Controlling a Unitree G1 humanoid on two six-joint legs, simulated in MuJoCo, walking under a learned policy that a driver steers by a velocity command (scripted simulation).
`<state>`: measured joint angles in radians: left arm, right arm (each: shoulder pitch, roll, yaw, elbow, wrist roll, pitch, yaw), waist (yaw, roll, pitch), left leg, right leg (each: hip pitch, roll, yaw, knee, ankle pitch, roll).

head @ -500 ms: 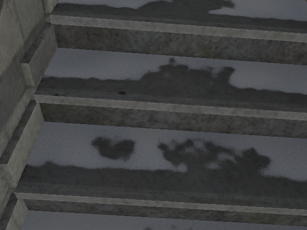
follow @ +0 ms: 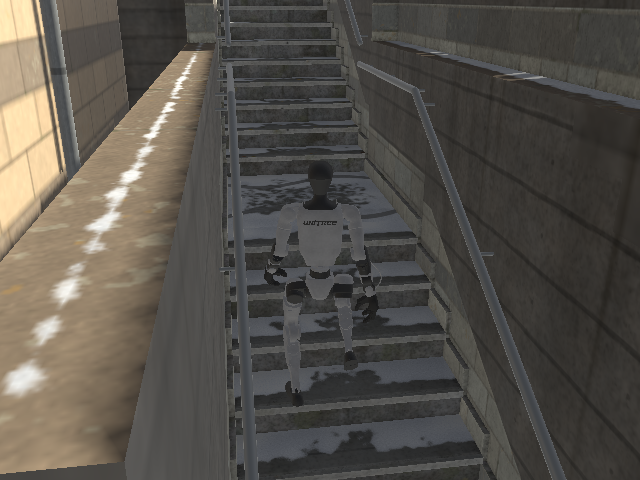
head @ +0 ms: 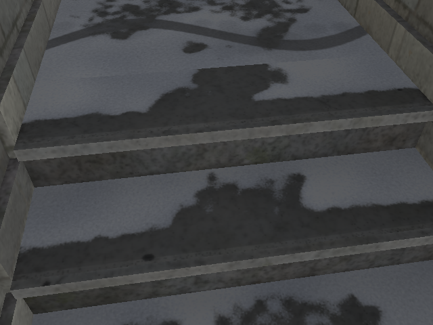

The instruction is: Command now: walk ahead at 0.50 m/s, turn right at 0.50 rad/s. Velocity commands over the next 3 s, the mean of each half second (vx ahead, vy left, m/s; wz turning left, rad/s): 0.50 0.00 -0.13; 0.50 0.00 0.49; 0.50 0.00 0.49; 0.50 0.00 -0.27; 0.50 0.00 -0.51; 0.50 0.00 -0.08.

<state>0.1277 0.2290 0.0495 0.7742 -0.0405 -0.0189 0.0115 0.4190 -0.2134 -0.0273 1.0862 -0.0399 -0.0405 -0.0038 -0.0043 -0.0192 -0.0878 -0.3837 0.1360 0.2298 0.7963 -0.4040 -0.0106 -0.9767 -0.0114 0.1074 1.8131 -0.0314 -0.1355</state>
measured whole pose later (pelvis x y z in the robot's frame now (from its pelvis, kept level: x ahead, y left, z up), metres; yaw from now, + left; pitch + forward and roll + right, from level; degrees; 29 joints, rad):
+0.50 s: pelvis +0.29 -0.14 +0.11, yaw -4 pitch +2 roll -2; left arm 0.18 0.12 0.01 0.78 0.03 -0.07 -0.02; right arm 0.31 -0.25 -0.08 0.90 0.04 -0.04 0.02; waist -0.01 0.07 0.00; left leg -0.54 0.11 -0.12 1.61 -0.38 0.04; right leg -0.49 -0.14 -0.24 1.09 -0.81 0.10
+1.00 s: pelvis +0.55 -0.19 +0.21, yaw +11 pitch +4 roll -3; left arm -0.22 -0.05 -0.18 0.48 0.02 -0.13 -0.05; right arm 0.68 -0.02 0.04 1.01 0.00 -0.01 -0.02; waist -0.17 -0.03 -0.04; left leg -0.18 -0.12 -0.22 0.46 -0.31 0.11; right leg -1.31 -0.05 -0.04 1.98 -0.24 0.00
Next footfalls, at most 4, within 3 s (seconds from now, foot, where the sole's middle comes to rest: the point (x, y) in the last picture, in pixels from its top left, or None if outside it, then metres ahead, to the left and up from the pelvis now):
0.32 right None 0.31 -0.26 -0.58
0.72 left None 0.51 -0.14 -0.57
1.10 right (328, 197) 0.81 -0.29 -0.41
1.66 left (183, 207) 0.78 0.12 -0.41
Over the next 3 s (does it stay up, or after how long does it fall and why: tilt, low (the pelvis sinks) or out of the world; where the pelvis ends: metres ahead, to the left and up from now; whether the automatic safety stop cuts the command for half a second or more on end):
stays up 1.57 0.11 0.52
